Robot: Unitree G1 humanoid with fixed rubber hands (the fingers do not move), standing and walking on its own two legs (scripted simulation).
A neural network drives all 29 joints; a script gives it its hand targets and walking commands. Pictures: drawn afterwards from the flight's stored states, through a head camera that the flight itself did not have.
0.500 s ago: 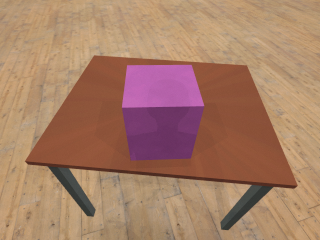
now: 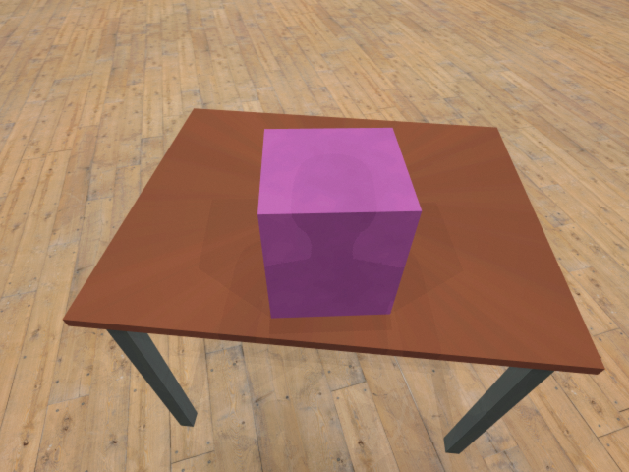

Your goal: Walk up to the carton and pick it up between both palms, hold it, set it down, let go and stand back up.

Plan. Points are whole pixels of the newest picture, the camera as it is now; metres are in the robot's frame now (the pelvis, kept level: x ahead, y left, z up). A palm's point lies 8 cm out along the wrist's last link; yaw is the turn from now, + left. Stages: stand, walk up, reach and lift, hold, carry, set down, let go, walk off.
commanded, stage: walk up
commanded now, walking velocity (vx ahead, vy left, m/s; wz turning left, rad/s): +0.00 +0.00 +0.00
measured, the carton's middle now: (330, 225) +0.50 +0.00 +0.02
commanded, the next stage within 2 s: stand in 1.14 s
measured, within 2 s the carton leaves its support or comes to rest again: neither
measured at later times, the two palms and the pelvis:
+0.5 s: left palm out of the picture +0.08 +0.22 -0.15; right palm out of the picture -0.06 -0.21 -0.16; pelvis +0.04 +0.00 -0.01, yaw -3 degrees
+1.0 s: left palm out of the picture +0.07 +0.17 -0.16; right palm out of the picture +0.06 -0.22 -0.15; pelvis +0.09 -0.02 +0.00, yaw -1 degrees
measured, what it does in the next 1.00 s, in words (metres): steps on the spot: right foot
